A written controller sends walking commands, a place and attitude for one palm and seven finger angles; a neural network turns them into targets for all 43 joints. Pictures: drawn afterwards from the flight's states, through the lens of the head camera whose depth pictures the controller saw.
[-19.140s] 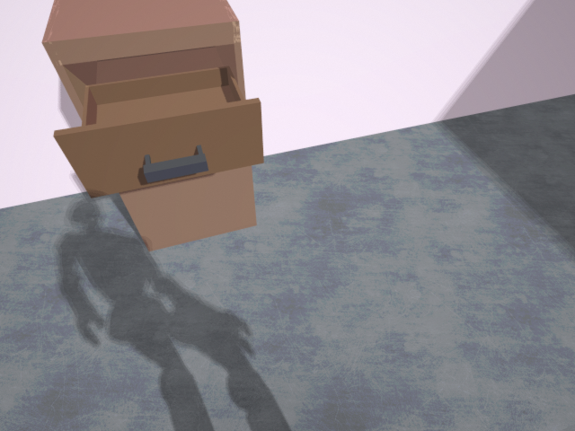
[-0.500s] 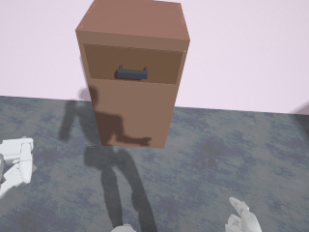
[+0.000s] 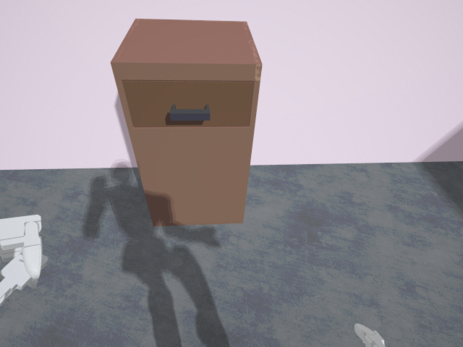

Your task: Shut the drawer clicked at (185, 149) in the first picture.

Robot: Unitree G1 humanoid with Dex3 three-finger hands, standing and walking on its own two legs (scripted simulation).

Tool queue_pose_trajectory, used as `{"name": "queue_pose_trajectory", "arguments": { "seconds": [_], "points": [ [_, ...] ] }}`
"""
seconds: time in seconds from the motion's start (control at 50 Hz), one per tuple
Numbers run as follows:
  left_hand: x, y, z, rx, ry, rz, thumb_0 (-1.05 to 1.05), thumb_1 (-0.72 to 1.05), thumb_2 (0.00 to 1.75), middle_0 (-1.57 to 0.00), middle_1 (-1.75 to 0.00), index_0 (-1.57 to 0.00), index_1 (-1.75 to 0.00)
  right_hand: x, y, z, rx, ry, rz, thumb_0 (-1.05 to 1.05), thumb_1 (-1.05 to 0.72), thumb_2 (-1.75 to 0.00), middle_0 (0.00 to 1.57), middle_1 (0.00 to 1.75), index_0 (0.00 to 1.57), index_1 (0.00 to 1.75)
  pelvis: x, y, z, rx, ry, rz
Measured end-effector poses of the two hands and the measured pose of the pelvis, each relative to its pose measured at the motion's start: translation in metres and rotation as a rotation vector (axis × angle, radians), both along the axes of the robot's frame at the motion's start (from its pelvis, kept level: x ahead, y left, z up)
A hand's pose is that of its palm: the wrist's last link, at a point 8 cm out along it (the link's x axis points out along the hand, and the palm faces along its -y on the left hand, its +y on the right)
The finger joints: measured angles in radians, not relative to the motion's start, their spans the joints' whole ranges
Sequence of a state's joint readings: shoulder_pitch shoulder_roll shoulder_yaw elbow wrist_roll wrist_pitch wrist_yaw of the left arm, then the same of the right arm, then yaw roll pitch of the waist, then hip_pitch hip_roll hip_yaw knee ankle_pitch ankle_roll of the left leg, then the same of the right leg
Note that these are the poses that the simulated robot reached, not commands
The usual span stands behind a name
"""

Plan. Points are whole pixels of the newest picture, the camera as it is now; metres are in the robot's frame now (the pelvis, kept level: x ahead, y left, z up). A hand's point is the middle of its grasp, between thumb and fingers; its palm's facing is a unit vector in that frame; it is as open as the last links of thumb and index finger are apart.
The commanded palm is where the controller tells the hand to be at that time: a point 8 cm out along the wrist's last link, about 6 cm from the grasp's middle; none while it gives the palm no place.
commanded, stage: stop stepping back and stand still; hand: left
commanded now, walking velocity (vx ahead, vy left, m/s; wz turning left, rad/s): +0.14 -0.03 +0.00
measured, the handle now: (190, 110) +0.86 +0.19 -0.05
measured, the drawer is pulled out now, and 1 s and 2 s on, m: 0.00 0.00 0.00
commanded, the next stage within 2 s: let the arm hang, fingers relaxed in 0.52 s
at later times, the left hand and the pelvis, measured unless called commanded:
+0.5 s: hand (56, 261) +0.18 +0.23 +0.16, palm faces +0.37 -0.81 -0.46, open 3.2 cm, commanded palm +0.12 +0.27 +0.18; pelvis -0.01 -0.01 +0.00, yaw +1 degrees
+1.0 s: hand out of the picture -0.04 +0.20 -0.18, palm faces +0.08 -0.97 -0.21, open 3.5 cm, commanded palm none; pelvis -0.04 +0.01 +0.00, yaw +3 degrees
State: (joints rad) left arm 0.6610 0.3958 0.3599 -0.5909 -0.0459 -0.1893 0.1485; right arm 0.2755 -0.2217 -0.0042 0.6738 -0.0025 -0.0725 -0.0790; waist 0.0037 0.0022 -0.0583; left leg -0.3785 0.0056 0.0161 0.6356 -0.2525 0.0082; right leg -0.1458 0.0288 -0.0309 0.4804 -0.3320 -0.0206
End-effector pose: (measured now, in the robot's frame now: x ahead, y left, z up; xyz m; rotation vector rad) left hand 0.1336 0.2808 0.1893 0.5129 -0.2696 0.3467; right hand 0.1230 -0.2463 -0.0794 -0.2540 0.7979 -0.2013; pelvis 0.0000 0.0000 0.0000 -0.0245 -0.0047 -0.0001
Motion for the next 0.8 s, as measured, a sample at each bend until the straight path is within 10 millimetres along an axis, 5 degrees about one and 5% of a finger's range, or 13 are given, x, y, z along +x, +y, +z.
{"name": "queue_pose_trajectory", "arguments": {
  "seconds": [0.1,0.34,0.44,0.62,0.68,0.74,0.8],
  "points": [
    [0.004,0.007,-0.014,-0.052,-0.02,0.026,0.01,0.89,0.9,-1.41,-1.6,-1.4,-1.59,-0.011,-0.004,0.0,-0.029,-0.019,-0.02,0.01,-0.9,-0.89,0.21,0.3,0.2,0.3,-0.007,0.004,-0.003,0.023,-0.024,0.011],
    [-0.005,-0.023,0.002,0.037,0.045,-0.038,0.01,0.89,0.9,-1.4,-1.6,-1.4,-1.59,-0.008,0.007,-0.003,0.077,-0.013,0.029,0.01,-0.9,-0.89,0.21,0.3,0.21,0.3,-0.016,-0.014,0.004,0.028,0.005,0.0],
    [0.002,-0.012,-0.01,0.004,0.055,0.012,0.01,0.89,0.9,-1.4,-1.6,-1.4,-1.59,0.003,0.001,-0.009,0.044,0.0,0.025,0.01,-0.9,-0.89,0.21,0.3,0.21,0.3,-0.008,-0.009,0.0,0.02,-0.01,0.017],
    [0.011,-0.013,-0.006,0.018,0.068,-0.037,0.01,0.89,0.9,-1.4,-1.6,-1.4,-1.59,0.03,0.007,0.012,0.043,-0.09,0.042,0.01,-0.9,-0.89,0.21,0.3,0.2,0.3,-0.011,-0.005,0.004,0.02,-0.007,0.007],
    [0.023,-0.002,-0.055,0.002,0.258,-0.054,0.01,0.89,0.9,-1.4,-1.59,-1.4,-1.59,0.035,0.007,-0.001,0.067,-0.069,0.102,0.01,-0.9,-0.89,0.21,0.3,0.2,0.3,-0.016,0.001,0.0,0.015,0.016,0.023],
    [0.022,0.013,-0.15,-0.15,0.618,0.039,0.0,0.9,0.9,-1.36,-1.56,-1.36,-1.56,0.029,0.003,-0.018,0.067,0.009,0.11,0.0,-0.9,-0.89,0.21,0.3,0.2,0.3,-0.021,0.007,-0.005,0.016,0.017,0.036],
    [-0.01,0.007,-0.238,-0.306,0.951,0.114,0.0,0.9,0.9,-1.29,-1.49,-1.29,-1.49,0.009,0.001,-0.027,0.052,0.091,0.092,0.0,-0.9,-0.89,0.21,0.3,0.2,0.3,-0.026,0.008,-0.008,0.022,0.001,0.043]
  ]
}}
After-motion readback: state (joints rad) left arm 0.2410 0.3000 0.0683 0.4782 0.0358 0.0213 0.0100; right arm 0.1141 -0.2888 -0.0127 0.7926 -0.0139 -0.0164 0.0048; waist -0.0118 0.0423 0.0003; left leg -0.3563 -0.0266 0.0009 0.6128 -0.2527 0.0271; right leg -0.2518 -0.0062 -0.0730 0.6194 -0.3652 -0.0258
